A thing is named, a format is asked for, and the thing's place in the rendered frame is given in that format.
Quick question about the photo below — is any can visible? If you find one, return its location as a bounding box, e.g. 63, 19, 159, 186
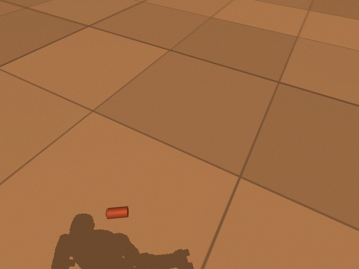
107, 206, 128, 219

